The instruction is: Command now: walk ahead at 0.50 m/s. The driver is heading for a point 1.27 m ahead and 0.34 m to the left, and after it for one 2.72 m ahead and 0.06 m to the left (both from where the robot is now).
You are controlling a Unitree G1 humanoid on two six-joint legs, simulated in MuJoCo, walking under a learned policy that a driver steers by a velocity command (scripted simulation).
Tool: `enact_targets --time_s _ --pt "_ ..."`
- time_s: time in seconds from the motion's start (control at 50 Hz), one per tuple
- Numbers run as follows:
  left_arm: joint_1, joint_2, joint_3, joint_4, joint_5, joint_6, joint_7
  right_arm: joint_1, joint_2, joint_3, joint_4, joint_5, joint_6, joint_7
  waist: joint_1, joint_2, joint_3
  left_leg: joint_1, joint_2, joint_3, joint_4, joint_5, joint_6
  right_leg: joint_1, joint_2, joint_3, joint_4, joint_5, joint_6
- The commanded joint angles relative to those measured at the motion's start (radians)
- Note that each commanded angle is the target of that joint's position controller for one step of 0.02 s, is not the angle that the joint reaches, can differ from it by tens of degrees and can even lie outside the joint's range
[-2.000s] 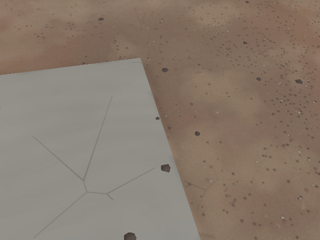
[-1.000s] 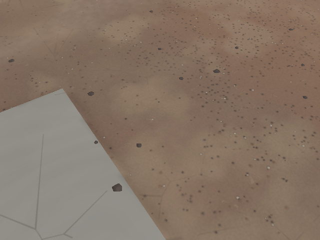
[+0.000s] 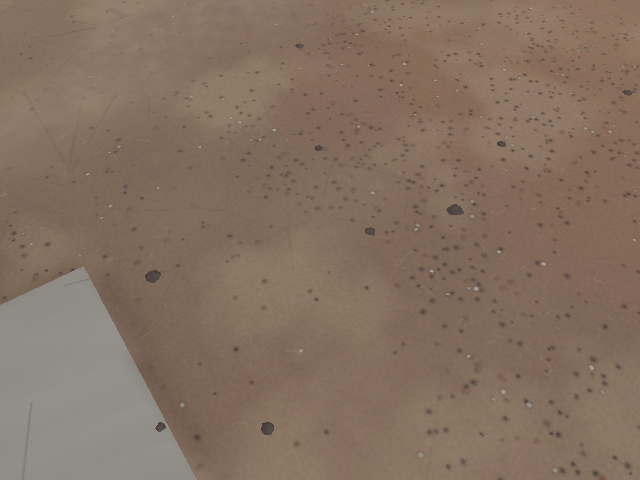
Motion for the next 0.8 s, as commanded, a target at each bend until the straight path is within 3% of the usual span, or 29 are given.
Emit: enact_targets --time_s 0.02,0.1,0.16,0.22,0.26,0.28,0.3,0.32,0.34,0.36,0.38,0.4,0.42,0.44,0.46,0.5,0.6,0.7,0.74,0.76,0.78,0.8 --pt "0.046 0.101 0.012 -0.021 -0.007 -0.029 0.004 -0.011 -0.023 -0.005 -0.064 -0.011 0.000 0.014 -0.026 -0.047 -0.003 -0.103 0.050 0.017 -0.067 0.120 -0.014 -0.007 -0.300 0.266 -0.247 0.167 -0.201" --pt "0.095 0.088 0.004 0.009 -0.012 -0.026 0.007 -0.127 -0.013 0.012 -0.109 -0.005 -0.010 0.022 0.000 -0.058 0.003 -0.077 0.040 0.071 -0.246 0.303 -0.013 0.005 -0.245 0.177 -0.256 0.275 -0.178" --pt "0.141 0.076 -0.002 0.039 -0.022 -0.024 0.024 -0.218 -0.021 0.018 -0.146 0.003 -0.027 0.021 0.024 -0.058 0.033 -0.075 0.038 0.053 -0.437 0.454 -0.005 0.085 -0.234 0.173 -0.255 0.195 -0.152" --pt "0.168 0.093 0.001 0.059 -0.012 -0.019 0.037 -0.270 -0.034 0.016 -0.161 0.009 -0.042 0.019 0.051 -0.059 0.052 0.002 0.000 0.066 -0.619 0.469 -0.001 0.165 -0.246 0.189 -0.230 0.197 -0.138" --pt "0.195 0.108 0.007 0.075 -0.008 -0.011 0.042 -0.216 -0.051 0.006 -0.143 0.001 -0.052 0.011 0.037 -0.035 0.030 0.090 -0.029 0.071 -0.707 0.423 0.014 0.216 -0.241 0.186 -0.112 0.318 -0.123" --pt "0.196 0.110 0.009 0.081 0.004 -0.004 0.045 -0.110 -0.073 -0.007 -0.104 -0.003 -0.057 0.008 -0.006 -0.018 -0.034 0.241 -0.057 0.085 -0.745 0.430 0.016 0.207 -0.210 0.167 0.016 0.338 -0.107" --pt "0.188 0.115 0.012 0.079 0.001 -0.001 0.044 0.031 -0.086 -0.016 -0.048 -0.015 -0.063 0.001 -0.063 -0.002 -0.088 0.432 -0.070 0.107 -0.753 0.456 0.025 0.121 -0.164 0.137 0.184 0.345 -0.097" --pt "0.156 0.105 0.012 0.053 -0.011 -0.003 0.044 0.189 -0.136 -0.028 -0.009 -0.033 -0.068 -0.012 -0.132 0.043 -0.166 0.664 0.070 -0.006 -0.680 0.611 0.067 -0.074 -0.104 0.107 0.445 0.090 -0.081" --pt "0.244 -0.016 -0.006 0.043 -0.020 -0.003 0.054 0.308 -0.179 -0.029 0.018 -0.048 -0.069 -0.006 -0.097 0.199 -0.284 0.926 0.348 -0.268 -0.518 1.103 0.166 -0.344 0.013 0.108 0.830 -0.713 -0.052" --pt "0.287 0.033 0.010 0.068 -0.045 0.010 0.068 0.350 -0.191 -0.041 0.031 0.001 -0.054 -0.001 -0.132 0.141 -0.383 0.957 0.405 -0.392 -0.585 0.952 0.278 -0.465 0.030 0.189 0.977 -0.679 -0.044" --pt "0.208 0.070 0.016 0.050 -0.024 0.016 0.064 0.245 -0.161 -0.041 0.017 0.021 -0.044 -0.009 -0.101 0.107 -0.297 0.822 0.368 -0.398 -0.693 0.555 0.288 -0.530 -0.045 0.173 0.984 -0.583 -0.045" --pt "0.091 0.085 0.023 0.015 0.000 0.017 0.048 0.152 -0.092 -0.022 0.003 0.019 -0.045 -0.012 -0.086 0.063 -0.179 0.662 0.313 -0.372 -0.780 0.357 0.256 -0.540 -0.087 0.153 0.935 -0.514 -0.044" --pt "0.049 0.076 0.029 0.006 0.012 0.024 0.033 0.112 -0.066 -0.012 0.005 0.012 -0.045 -0.014 -0.054 0.030 -0.119 0.537 0.287 -0.339 -0.833 0.315 0.239 -0.506 -0.107 0.150 0.897 -0.477 -0.037" --pt "0.055 0.054 0.028 0.008 0.028 0.039 0.019 0.112 -0.063 -0.009 0.012 0.014 -0.045 -0.019 -0.026 0.025 -0.094 0.432 0.279 -0.317 -0.865 0.306 0.232 -0.446 -0.127 0.147 0.856 -0.464 -0.027" --pt "0.053 0.023 0.024 0.009 0.033 0.054 0.010 0.117 -0.050 -0.006 0.026 0.018 -0.049 -0.020 -0.001 0.011 -0.074 0.358 0.260 -0.287 -0.895 0.273 0.216 -0.404 -0.142 0.142 0.808 -0.454 -0.020" --pt "0.024 -0.014 0.016 -0.002 0.032 0.067 0.000 0.133 -0.067 -0.011 0.046 0.021 -0.060 -0.019 0.019 0.014 -0.046 0.293 0.226 -0.222 -0.928 0.292 0.201 -0.394 -0.155 0.117 0.724 -0.395 -0.007" --pt "-0.181 -0.022 -0.005 -0.076 0.007 0.064 -0.010 0.172 -0.069 -0.012 0.068 0.024 -0.058 -0.012 -0.011 0.054 -0.017 0.249 0.133 -0.058 -0.971 0.295 0.143 -0.313 -0.150 0.043 0.353 -0.180 0.007" --pt "-0.290 0.015 0.002 -0.122 0.004 0.059 -0.004 0.254 -0.087 -0.018 0.105 0.023 -0.051 -0.013 -0.047 0.058 0.007 0.360 0.180 -0.072 -0.940 0.271 0.126 -0.287 -0.132 0.017 0.223 -0.193 -0.013" --pt "-0.257 0.025 0.009 -0.120 0.009 0.048 0.001 0.252 -0.098 -0.022 0.114 0.017 -0.046 -0.017 -0.026 0.057 0.000 0.397 0.192 -0.070 -0.867 0.329 0.112 -0.219 -0.111 0.001 0.166 -0.259 -0.033" --pt "-0.170 0.032 0.018 -0.090 0.014 0.038 0.005 0.246 -0.093 -0.020 0.117 0.018 -0.044 -0.019 0.017 0.038 -0.029 0.385 0.166 -0.041 -0.760 0.416 0.096 -0.100 -0.084 -0.012 0.111 -0.269 -0.046" --pt "-0.008 0.073 0.038 -0.036 0.025 0.022 0.014 0.254 -0.064 -0.011 0.119 0.019 -0.045 -0.018 0.076 -0.020 -0.109 0.327 0.105 0.019 -0.547 0.473 0.072 0.101 -0.097 0.028 0.070 -0.296 -0.074" --pt "0.176 0.176 0.064 -0.010 0.045 0.009 0.026 0.266 0.001 0.009 0.077 0.039 -0.047 -0.013 0.130 -0.181 -0.252 0.109 0.018 0.104 -0.205 0.243 0.024 0.361 -0.361 0.363 -0.003 -0.443 -0.155"
Velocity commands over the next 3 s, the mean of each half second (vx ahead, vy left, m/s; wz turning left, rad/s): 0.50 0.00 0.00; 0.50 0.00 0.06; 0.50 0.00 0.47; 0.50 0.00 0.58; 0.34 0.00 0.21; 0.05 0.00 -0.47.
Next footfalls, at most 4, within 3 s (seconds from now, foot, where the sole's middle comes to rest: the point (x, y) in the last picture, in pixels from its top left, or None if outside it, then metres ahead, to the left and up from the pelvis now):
0.32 left None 0.35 0.12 -0.81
0.78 right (387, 444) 0.56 -0.10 -0.81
1.32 left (301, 334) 0.83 0.09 -0.81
1.88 right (312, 222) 1.19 0.07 -0.81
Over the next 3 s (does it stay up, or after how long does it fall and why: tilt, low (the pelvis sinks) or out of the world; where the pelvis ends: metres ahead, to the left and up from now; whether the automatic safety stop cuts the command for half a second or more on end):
stays up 1.21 0.24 -0.03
